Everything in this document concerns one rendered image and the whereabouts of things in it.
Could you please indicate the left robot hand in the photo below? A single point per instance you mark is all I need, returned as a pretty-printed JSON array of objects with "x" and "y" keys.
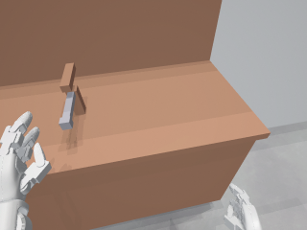
[{"x": 15, "y": 151}]

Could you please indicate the right robot hand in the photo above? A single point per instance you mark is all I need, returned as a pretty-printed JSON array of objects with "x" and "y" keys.
[{"x": 247, "y": 215}]

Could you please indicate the left robot forearm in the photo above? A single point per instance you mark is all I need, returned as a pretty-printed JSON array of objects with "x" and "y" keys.
[{"x": 14, "y": 215}]

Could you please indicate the tap lever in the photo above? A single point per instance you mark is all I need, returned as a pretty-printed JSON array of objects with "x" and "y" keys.
[{"x": 65, "y": 122}]

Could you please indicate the counter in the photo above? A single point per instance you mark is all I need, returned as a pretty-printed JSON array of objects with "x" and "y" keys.
[{"x": 156, "y": 126}]

